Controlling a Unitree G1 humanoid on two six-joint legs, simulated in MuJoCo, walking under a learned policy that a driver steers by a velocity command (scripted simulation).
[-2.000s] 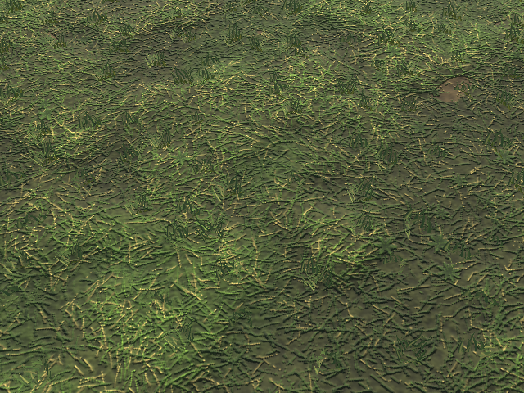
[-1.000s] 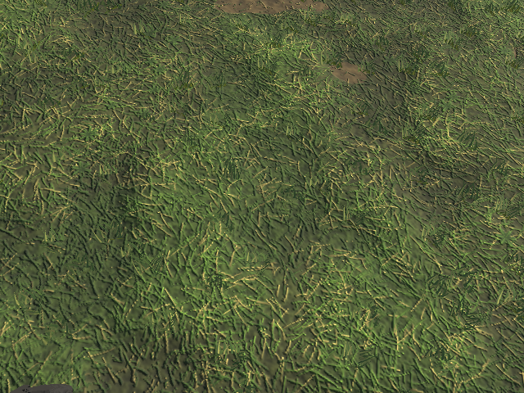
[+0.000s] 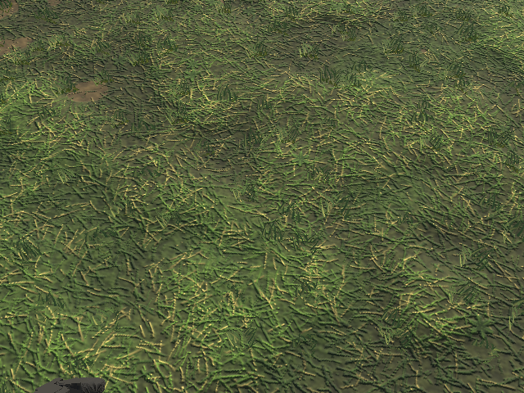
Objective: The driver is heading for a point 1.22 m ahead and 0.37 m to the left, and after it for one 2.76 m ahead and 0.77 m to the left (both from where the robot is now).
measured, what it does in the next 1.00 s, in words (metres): walks ahead, turning left: right foot, then left foot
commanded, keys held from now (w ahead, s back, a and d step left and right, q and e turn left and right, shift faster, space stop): w+e+shift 0.04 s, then w+q+shift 0.96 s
